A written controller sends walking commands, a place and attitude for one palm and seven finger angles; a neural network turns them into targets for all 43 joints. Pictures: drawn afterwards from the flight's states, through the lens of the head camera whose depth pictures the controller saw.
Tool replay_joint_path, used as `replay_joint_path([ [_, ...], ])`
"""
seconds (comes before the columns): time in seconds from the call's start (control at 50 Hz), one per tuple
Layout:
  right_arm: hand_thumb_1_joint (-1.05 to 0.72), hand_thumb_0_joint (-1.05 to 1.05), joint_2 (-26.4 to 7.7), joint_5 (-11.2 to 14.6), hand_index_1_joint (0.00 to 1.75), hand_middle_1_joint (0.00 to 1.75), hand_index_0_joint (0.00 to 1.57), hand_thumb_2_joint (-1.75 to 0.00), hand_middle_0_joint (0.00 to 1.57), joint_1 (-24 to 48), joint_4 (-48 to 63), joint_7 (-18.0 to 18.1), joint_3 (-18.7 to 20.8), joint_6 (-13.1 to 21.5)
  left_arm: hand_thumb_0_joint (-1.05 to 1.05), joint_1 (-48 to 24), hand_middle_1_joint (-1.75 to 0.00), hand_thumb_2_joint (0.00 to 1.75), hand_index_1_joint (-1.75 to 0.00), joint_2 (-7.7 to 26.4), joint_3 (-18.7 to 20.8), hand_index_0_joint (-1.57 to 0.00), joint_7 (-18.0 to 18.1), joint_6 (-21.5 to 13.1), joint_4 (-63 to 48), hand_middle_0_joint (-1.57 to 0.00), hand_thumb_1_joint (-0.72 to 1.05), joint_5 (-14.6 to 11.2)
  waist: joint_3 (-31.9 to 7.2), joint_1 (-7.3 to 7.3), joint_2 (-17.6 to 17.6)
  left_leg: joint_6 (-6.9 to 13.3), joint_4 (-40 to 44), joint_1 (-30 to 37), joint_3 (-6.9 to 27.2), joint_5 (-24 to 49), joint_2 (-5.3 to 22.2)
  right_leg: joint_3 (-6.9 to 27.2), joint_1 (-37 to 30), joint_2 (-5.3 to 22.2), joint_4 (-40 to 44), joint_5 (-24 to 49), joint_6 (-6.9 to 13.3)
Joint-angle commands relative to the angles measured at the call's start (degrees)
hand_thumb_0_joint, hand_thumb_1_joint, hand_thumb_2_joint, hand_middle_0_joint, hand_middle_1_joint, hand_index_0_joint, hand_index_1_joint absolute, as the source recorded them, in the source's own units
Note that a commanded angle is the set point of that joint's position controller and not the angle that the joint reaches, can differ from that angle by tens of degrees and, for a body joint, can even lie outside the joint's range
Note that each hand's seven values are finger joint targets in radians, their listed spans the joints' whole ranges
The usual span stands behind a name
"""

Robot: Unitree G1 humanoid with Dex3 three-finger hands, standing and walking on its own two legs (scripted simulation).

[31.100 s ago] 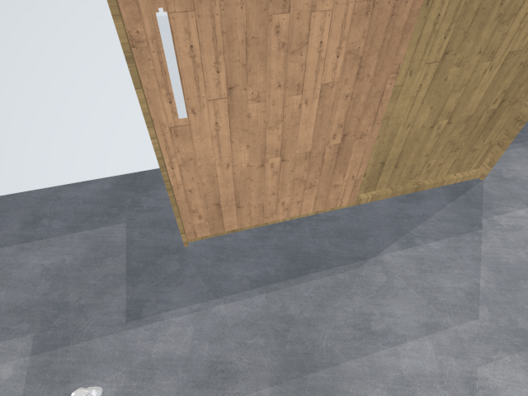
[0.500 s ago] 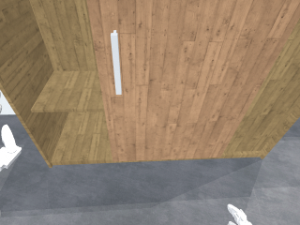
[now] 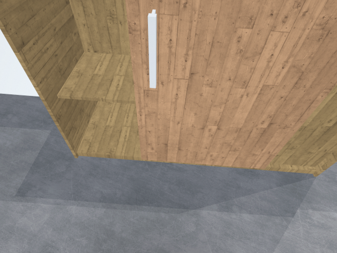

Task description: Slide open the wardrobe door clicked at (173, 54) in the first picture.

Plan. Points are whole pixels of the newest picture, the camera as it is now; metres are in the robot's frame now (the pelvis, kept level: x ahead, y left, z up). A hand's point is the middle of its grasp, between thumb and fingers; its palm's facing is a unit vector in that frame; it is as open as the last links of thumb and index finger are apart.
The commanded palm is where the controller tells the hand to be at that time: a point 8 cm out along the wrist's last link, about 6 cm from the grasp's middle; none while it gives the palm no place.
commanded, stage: let the arm hang, fingers relaxed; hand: left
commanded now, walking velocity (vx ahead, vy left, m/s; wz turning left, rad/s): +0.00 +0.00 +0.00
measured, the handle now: (153, 52) +0.73 +0.09 +0.09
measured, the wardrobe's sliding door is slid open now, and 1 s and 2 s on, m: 0.44 0.44 0.44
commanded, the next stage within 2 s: look to check the result in 0.74 s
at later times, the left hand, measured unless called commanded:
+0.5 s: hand out of the picture +0.04 +0.22 -0.16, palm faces -0.01 -0.98 -0.20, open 7.3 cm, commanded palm none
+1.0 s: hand out of the picture +0.04 +0.22 -0.16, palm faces -0.02 -0.98 -0.19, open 7.4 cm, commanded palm none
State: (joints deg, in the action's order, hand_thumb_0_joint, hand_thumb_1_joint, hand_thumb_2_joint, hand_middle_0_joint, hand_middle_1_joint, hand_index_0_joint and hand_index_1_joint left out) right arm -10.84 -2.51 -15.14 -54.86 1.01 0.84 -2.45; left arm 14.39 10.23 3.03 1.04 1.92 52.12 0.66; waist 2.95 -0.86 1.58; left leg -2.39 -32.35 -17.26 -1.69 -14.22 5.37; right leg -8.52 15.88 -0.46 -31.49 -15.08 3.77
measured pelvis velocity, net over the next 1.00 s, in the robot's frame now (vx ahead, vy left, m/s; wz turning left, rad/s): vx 0.03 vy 0.04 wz -0.05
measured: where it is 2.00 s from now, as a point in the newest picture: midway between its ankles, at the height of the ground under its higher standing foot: outside the picture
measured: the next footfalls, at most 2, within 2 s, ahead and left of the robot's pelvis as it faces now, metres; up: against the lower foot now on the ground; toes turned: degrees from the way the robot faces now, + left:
none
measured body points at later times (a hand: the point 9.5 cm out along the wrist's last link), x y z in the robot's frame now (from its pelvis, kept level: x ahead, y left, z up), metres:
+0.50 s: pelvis +0.02 +0.04 +0.01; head +0.03 +0.04 +0.46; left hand +0.04 +0.27 -0.15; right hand +0.00 -0.17 -0.15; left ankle +0.03 +0.16 -0.73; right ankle +0.03 -0.08 -0.73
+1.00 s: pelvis +0.03 +0.04 +0.01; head +0.05 +0.04 +0.46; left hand +0.05 +0.27 -0.15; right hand +0.02 -0.18 -0.15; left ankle +0.03 +0.16 -0.73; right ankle +0.03 -0.08 -0.73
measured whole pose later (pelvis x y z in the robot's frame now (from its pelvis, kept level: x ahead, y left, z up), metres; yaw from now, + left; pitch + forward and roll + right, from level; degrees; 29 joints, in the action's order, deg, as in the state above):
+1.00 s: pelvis +0.03 +0.04 +0.01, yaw -3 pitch +0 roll +0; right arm -8.7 -1.5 -14.1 -64.1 1.8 0.8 -0.8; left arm 13.8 8.6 1.1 1.4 -0.1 65.4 0.9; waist 2.4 -0.6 -0.5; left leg 0.1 -24.5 -10.9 -6.3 -13.1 2.4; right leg -4.2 11.5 2.0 -24.6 -12.8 -0.1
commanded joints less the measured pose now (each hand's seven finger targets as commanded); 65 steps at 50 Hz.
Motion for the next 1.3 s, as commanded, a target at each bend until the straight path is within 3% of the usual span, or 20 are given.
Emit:
replay_joint_path([
  [0.0, -0.90, 0.00, -5.03, 0.24, 0.30, 0.30, 0.20, -0.90, 0.20, -1.81, 0.54, 0.91, 0.95, 1.61, 0.00, 0.10, -0.30, 0.90, -0.30, 7.40, 0.27, -0.20, 0.03, -2.22, 1.07, -0.20, 0.90, 0.40, -4.61, 0.08, -7.20, 3.79, 7.19, 2.33, 1.90, -0.07, 1.14, 11.43, -3.56, 7.44, 13.97, 0.07, -0.92],
  [0.14, -0.90, 0.00, -4.90, 0.74, 0.30, 0.30, 0.20, -0.90, 0.20, -4.41, -4.20, 1.19, 0.67, 1.82, 0.00, 0.97, -0.30, 0.90, -0.30, 6.48, -0.78, -0.20, 0.12, -2.21, 7.86, -0.20, 0.90, 0.07, -1.78, 0.40, -1.24, 3.62, 10.74, 3.31, 1.59, 4.02, 1.93, 8.41, -4.65, 6.84, 13.15, 4.23, -1.15],
  [0.22, -0.90, 0.00, -4.04, 0.75, 0.30, 0.30, 0.20, -0.90, 0.20, -4.83, -5.82, 1.17, 0.45, 1.83, 0.00, 1.73, -0.30, 0.90, -0.30, 5.72, -1.13, -0.20, 0.36, -2.12, 9.98, -0.20, 0.90, 0.03, 0.13, 0.52, -1.63, 3.89, 12.17, 3.23, 1.68, 3.01, 1.97, 8.11, -3.48, 6.56, 13.03, 2.51, -1.37],
  [0.46, -0.90, 0.00, -2.87, 0.68, 0.30, 0.30, 0.20, -0.90, 0.20, -4.14, -7.33, 1.22, 0.52, 2.38, 0.00, 2.57, -0.30, 0.90, -0.30, 3.42, -1.00, -0.20, 0.75, -2.20, 11.46, -0.20, 0.90, 0.39, 0.60, 0.71, -3.00, 4.51, 14.19, 3.18, 2.02, 3.25, 2.14, 7.67, -3.04, 6.10, 10.53, 4.44, -2.23],
  [0.66, -0.90, 0.00, -3.13, 0.82, 0.30, 0.30, 0.20, -0.90, 0.20, -3.39, -7.26, 1.15, 0.59, 2.53, 0.00, 2.47, -0.30, 0.90, -0.30, 3.78, -0.93, -0.20, 0.80, -2.55, 11.33, -0.20, 0.90, 0.40, -0.65, 0.45, -2.10, 4.41, 12.85, 5.75, 1.05, 7.41, 1.83, 8.46, -3.27, 6.62, 10.56, 7.63, -2.35],
  [1.28, -0.90, 0.00, -3.80, 1.09, 0.30, 0.30, 0.20, -0.90, 0.20, -2.58, -8.14, 1.09, 0.46, 2.27, 0.00, 2.05, -0.30, 0.90, -0.30, 4.76, -1.21, -0.20, 0.91, -2.91, 11.68, -0.20, 0.90, 0.26, -0.92, 0.32, -1.71, 3.92, 12.37, 7.98, 0.22, 8.65, 1.80, 9.11, -4.01, 6.78, 12.30, 9.24, -2.16],
])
